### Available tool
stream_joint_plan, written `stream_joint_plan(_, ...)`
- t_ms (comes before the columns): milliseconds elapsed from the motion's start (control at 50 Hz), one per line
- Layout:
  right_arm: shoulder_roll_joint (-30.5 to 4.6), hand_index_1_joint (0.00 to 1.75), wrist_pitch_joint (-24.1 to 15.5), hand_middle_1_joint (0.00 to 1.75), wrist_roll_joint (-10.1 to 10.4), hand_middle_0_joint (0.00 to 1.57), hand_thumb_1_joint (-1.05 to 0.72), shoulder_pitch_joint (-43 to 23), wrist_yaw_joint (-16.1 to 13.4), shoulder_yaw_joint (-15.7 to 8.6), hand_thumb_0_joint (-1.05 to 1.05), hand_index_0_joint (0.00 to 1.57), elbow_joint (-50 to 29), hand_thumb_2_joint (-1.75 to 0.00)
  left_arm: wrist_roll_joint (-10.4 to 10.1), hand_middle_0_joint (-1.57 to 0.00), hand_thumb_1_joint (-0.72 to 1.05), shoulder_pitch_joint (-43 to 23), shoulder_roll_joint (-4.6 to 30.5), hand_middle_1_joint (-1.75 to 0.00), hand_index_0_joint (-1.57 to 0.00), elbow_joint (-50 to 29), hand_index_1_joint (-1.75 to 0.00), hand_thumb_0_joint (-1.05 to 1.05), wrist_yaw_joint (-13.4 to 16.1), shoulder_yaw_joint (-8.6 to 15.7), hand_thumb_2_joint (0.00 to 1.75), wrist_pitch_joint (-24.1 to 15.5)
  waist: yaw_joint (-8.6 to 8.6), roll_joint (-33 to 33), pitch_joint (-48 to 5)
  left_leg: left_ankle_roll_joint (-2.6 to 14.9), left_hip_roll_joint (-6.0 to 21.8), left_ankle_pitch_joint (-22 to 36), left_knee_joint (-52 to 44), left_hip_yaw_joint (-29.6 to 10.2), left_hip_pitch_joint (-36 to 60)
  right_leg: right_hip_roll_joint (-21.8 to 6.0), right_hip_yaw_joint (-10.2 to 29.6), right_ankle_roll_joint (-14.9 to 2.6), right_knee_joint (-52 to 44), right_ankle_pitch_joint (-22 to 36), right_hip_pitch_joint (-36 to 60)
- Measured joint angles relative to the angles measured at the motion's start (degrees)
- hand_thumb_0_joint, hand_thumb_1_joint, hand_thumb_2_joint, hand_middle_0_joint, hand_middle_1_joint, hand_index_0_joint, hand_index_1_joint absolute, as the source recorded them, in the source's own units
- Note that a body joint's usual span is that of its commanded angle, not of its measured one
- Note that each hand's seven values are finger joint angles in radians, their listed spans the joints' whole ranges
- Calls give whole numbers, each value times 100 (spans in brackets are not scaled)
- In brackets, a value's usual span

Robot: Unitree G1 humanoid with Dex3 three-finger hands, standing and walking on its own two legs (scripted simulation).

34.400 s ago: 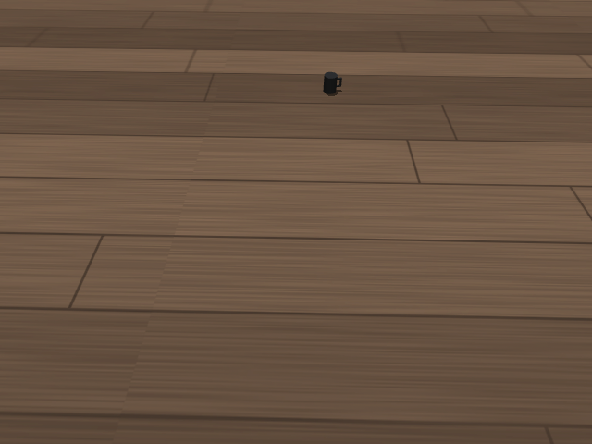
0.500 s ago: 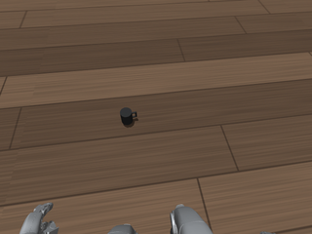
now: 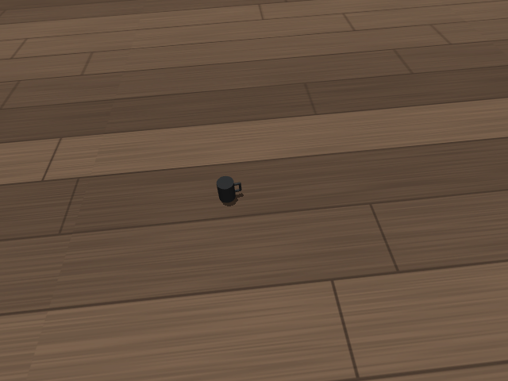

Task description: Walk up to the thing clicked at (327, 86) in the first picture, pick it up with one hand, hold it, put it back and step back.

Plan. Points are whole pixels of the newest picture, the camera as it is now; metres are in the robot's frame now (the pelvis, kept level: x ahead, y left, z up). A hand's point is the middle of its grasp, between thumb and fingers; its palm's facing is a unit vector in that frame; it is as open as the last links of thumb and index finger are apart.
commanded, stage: step back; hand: left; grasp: from above
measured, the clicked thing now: (229, 188) +1.04 +0.18 -0.71
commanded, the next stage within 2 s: stand in 0.88 s
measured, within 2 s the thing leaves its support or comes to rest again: neither
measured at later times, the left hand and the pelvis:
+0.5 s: hand out of the picture +0.06 +0.26 -0.13, palm faces +0.04 -0.92 -0.38, open 7.4 cm; pelvis +0.01 +0.00 +0.01, yaw +1 degrees
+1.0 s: hand out of the picture +0.14 +0.27 -0.13, palm faces -0.02 -0.94 -0.35, open 7.4 cm; pelvis +0.05 +0.02 +0.02, yaw -1 degrees
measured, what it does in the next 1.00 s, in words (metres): steps on the spot: left foot, then left foot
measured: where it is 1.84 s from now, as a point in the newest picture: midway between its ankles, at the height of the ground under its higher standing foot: outside the picture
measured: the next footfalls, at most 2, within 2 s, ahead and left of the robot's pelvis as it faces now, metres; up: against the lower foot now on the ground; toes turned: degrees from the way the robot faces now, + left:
left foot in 0.02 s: +0.03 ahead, +0.13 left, +0.00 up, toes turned -2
left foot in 0.56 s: +0.12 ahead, +0.14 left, +0.00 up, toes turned +1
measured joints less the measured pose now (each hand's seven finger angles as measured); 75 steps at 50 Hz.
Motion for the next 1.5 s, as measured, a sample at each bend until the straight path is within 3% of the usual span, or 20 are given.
stream_joint_plan(60,147,30,-119,30,-43,20,-90,66,26,-37,0,21,192,-90,-55,-21,90,-18,118,-30,-21,53,-30,0,-1,-7,89,63,-3,-257,42,58,-140,984,-828,171,363,-153,136,56,227,-266,-93)
stream_joint_plan(100,200,30,-201,30,-57,20,-90,143,57,-17,1,21,201,-90,-107,-21,90,43,126,-30,-21,189,-30,0,-19,-17,89,101,-94,-245,-69,170,-99,1007,-869,154,330,3,266,69,595,-733,-243)
stream_joint_plan(160,305,30,-311,30,-71,20,-90,169,56,43,1,21,200,-90,-165,-21,90,96,200,-30,-21,317,-30,0,-73,-9,89,72,-159,-316,-93,144,-17,1144,-1077,180,446,82,333,55,808,-682,-324)
stream_joint_plan(220,308,30,-303,30,-87,20,-90,130,85,53,0,21,172,-90,-173,-21,90,136,204,-30,-21,408,-30,0,-121,6,89,-6,-200,-297,-117,73,102,1088,-1014,218,468,71,214,75,244,-603,-99)
stream_joint_plan(280,215,30,-199,30,-50,20,-90,75,75,33,0,21,128,-90,-123,-21,90,108,100,-30,-21,463,-30,0,-94,29,89,-100,-208,-60,-82,38,324,722,-506,117,340,263,41,39,-355,259,213)
stream_joint_plan(340,185,30,-107,30,-21,20,-90,44,15,19,0,21,172,-90,-78,-21,90,108,-10,-30,-21,402,-30,0,-67,15,89,-209,-114,-6,-140,117,87,85,569,-206,-149,296,-21,-62,-337,251,217)
stream_joint_plan(420,48,30,-198,30,15,20,-90,27,27,-15,0,21,176,-90,-99,-21,90,81,-172,-30,-21,351,-30,0,-45,-38,89,-274,-7,59,-76,93,-7,355,1102,-223,-643,223,-54,-56,-642,327,418)
stream_joint_plan(520,0,30,-228,30,3,20,-90,-18,47,-27,0,21,218,-90,-119,-21,90,40,-134,-30,-21,371,-30,0,-40,-97,89,-231,16,-4,-39,23,221,619,-43,61,-484,83,-66,96,-566,189,456)
stream_joint_plan(580,56,30,-273,30,-13,20,-90,-126,-5,-30,0,21,292,-90,-182,-21,90,-60,-50,-30,-21,385,-30,0,-16,-141,89,-138,-19,-115,40,2,202,1571,-807,211,-165,-41,-42,213,-167,-89,361)
stream_joint_plan(660,259,30,-278,30,0,20,-90,-365,-21,85,0,21,356,-90,-286,-21,90,-224,14,-30,-21,501,-30,0,24,-186,89,-30,-17,-248,55,19,209,1359,-645,329,-154,2,135,169,-192,-152,414)
stream_joint_plan(780,496,30,-284,30,62,20,-90,-768,-19,237,0,21,455,-90,-296,-21,90,-459,24,-30,-21,712,-30,0,22,-239,89,-92,-36,-255,2,0,297,1364,-876,367,22,87,175,289,-671,51,671)
stream_joint_plan(960,487,30,-348,30,142,20,-90,-1211,-1,279,0,21,655,-90,-289,-21,90,-765,-105,-30,-21,1003,-30,0,16,-355,89,-133,-69,-155,-33,-1,264,1651,-1539,423,404,57,213,315,-1298,330,1017)
stream_joint_plan(1500,307,30,-318,30,129,20,-90,-779,4,304,0,21,1215,-90,-264,-21,90,-765,-152,-30,-21,1360,-30,0,-17,-393,89,-100,-246,-147,-137,-51,272,2060,-2294,410,736,74,185,287,-1991,703,1322)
